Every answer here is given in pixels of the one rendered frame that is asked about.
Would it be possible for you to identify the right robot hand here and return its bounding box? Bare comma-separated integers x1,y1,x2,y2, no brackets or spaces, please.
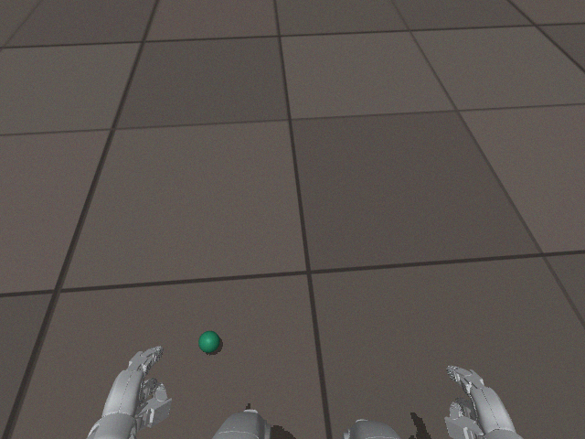
444,366,516,439

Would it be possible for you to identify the left robot hand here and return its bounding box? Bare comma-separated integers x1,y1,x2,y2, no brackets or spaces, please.
101,346,172,433

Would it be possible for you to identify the ball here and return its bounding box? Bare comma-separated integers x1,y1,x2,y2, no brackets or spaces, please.
198,331,219,353

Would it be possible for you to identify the left robot arm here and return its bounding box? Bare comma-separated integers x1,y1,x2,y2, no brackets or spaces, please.
86,413,137,439

